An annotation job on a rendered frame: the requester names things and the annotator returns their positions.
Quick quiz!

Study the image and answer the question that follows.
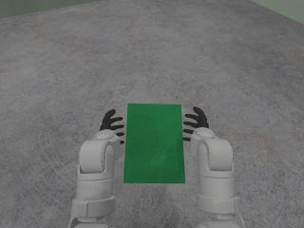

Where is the right robot hand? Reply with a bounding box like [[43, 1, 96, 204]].
[[182, 106, 209, 142]]

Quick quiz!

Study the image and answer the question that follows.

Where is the carton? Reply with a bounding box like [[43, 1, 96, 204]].
[[123, 104, 185, 183]]

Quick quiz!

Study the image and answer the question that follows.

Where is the left robot hand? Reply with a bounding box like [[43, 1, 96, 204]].
[[100, 109, 124, 144]]

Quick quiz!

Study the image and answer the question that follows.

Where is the robot right forearm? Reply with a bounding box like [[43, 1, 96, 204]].
[[188, 127, 245, 228]]

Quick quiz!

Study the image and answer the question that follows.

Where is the robot left forearm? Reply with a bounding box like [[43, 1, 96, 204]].
[[68, 129, 122, 228]]

